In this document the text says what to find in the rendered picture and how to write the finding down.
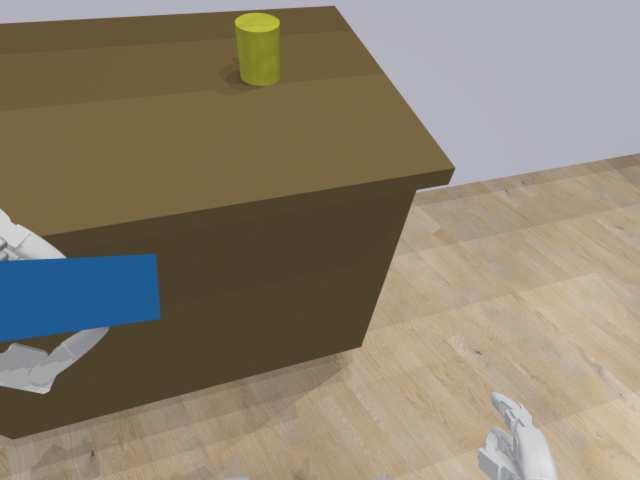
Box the sponge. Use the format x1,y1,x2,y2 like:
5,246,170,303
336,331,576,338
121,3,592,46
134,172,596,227
0,254,161,342

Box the robot right hand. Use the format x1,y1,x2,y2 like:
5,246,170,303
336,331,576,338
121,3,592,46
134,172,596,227
479,392,558,480

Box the table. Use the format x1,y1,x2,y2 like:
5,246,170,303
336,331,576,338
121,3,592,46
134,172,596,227
0,6,455,440

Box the robot left hand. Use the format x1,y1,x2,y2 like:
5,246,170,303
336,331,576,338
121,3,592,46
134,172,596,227
0,209,110,394

